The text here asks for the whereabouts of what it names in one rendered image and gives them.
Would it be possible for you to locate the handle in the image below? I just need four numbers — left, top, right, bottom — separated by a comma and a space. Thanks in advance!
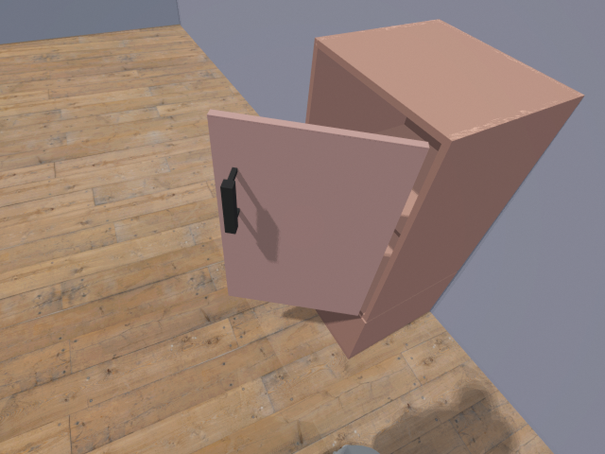
220, 167, 240, 234

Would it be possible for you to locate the cupboard door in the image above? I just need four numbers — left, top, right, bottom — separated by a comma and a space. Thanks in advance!
207, 109, 429, 316

